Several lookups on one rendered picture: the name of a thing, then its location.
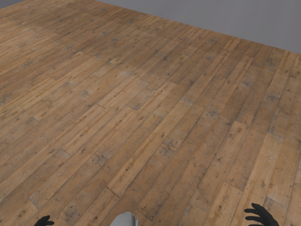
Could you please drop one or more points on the robot right hand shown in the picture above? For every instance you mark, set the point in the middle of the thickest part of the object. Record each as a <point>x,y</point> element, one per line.
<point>265,217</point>

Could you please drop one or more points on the robot left thigh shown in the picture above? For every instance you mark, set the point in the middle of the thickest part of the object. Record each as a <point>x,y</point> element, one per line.
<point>125,220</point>

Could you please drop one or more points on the robot left hand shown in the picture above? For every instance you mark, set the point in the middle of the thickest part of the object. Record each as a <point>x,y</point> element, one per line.
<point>44,221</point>

